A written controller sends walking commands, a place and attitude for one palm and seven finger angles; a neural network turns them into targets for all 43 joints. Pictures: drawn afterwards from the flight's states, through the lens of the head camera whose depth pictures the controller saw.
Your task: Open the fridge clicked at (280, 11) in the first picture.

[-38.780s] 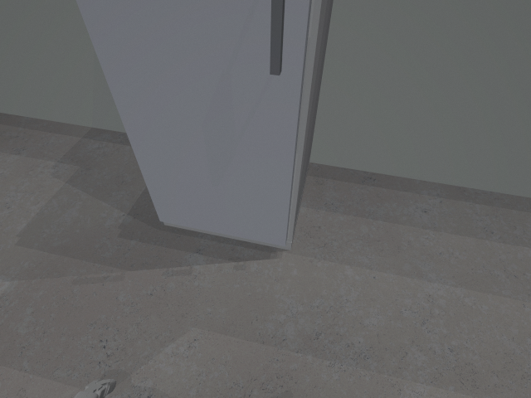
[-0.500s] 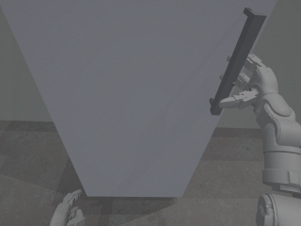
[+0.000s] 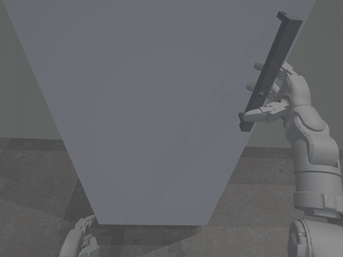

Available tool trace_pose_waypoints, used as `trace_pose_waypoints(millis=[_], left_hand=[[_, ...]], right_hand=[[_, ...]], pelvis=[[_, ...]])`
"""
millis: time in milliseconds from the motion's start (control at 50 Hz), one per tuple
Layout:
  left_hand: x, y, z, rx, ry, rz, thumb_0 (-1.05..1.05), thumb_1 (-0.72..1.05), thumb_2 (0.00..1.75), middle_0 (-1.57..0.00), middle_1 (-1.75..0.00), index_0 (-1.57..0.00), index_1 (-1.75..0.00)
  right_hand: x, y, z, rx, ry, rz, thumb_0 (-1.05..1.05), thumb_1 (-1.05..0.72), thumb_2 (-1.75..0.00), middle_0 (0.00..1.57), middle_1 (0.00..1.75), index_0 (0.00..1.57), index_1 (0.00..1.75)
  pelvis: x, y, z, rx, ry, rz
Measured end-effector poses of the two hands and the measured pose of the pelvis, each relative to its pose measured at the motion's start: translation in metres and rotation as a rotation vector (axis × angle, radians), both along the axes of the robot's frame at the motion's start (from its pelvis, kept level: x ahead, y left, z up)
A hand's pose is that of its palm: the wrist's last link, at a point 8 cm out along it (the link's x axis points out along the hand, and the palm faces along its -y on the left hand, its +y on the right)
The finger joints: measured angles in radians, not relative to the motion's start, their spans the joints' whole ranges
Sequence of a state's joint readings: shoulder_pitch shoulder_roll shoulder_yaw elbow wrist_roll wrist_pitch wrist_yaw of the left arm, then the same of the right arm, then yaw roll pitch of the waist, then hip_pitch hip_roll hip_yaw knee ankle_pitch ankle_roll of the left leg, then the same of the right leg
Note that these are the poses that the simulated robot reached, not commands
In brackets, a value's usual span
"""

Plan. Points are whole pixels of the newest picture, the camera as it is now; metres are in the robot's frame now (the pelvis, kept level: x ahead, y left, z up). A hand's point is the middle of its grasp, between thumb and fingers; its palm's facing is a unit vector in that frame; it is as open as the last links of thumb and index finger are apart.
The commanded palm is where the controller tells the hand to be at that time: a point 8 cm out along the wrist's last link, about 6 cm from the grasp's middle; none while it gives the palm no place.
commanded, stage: slide the fingers in behind the handle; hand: right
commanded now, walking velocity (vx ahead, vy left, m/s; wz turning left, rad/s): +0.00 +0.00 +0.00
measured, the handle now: (260, 79) +0.45 -0.15 +0.25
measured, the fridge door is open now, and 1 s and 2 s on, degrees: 0 0 0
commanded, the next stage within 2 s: grip the handle and tug to test in 0.20 s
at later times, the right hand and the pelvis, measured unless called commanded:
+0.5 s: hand (259, 94) +0.39 -0.13 +0.25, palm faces -0.06 +1.00 -0.03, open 13.1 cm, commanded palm +0.37 -0.18 +0.25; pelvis +0.00 +0.00 +0.00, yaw +0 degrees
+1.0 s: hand (258, 95) +0.39 -0.13 +0.24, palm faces -0.06 +1.00 -0.02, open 6.0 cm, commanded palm +0.37 -0.19 +0.25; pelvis +0.00 +0.00 +0.00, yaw +0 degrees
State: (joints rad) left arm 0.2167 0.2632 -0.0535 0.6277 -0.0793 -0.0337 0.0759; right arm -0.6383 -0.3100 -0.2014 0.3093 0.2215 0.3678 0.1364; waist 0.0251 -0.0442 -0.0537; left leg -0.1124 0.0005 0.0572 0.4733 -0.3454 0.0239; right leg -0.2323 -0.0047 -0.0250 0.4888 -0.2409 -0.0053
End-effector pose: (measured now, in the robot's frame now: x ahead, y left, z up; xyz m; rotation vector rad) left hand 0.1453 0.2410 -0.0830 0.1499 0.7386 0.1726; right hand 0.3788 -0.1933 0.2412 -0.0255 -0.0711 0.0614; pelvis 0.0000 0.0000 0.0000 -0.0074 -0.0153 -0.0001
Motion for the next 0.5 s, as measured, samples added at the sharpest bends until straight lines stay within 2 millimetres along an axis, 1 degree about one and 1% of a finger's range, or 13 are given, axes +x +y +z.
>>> trace_pose_waypoints(millis=[100,260,360,420,500], left_hand=[[-0.0020,0.0011,-0.0005,0.000,0.000,0.003,0.01,0.91,0.90,-0.20,-0.30,-0.20,-0.30],[-0.0041,0.0016,0.0010,0.000,0.001,0.006,0.01,0.91,0.90,-0.20,-0.30,-0.20,-0.30],[-0.0055,0.0024,0.0005,0.004,0.004,0.004,0.01,0.91,0.90,-0.20,-0.30,-0.20,-0.30],[-0.0064,0.0028,0.0001,0.004,0.007,0.005,0.01,0.91,0.90,-0.20,-0.30,-0.20,-0.30],[-0.0067,0.0034,0.0004,-0.001,0.001,0.009,0.01,0.91,0.90,-0.20,-0.30,-0.20,-0.30]], right_hand=[[-0.0041,0.0079,0.0032,0.006,-0.014,0.018,-0.01,0.50,-0.30,0.31,1.20,0.30,1.20],[-0.0048,0.0063,-0.0005,0.004,0.012,-0.007,-0.01,0.50,-0.30,0.30,1.20,0.29,1.20],[-0.0057,0.0083,0.0011,0.000,0.001,-0.003,-0.01,0.49,-0.30,0.30,1.20,0.30,1.20],[-0.0051,0.0080,0.0021,0.009,-0.002,-0.001,-0.01,0.46,-0.32,0.31,1.20,0.30,1.20],[-0.0072,0.0073,0.0042,-0.001,-0.014,-0.005,-0.01,0.35,-0.36,0.32,1.22,0.31,1.22]], pelvis=[[-0.0012,-0.0008,0.0001,-0.001,-0.004,0.002],[-0.0036,0.0009,0.0003,-0.001,-0.007,0.004],[-0.0049,0.0013,0.0004,0.000,-0.008,0.002],[-0.0049,0.0018,0.0006,0.000,-0.007,0.003],[-0.0040,0.0019,0.0007,-0.001,-0.008,0.005]])
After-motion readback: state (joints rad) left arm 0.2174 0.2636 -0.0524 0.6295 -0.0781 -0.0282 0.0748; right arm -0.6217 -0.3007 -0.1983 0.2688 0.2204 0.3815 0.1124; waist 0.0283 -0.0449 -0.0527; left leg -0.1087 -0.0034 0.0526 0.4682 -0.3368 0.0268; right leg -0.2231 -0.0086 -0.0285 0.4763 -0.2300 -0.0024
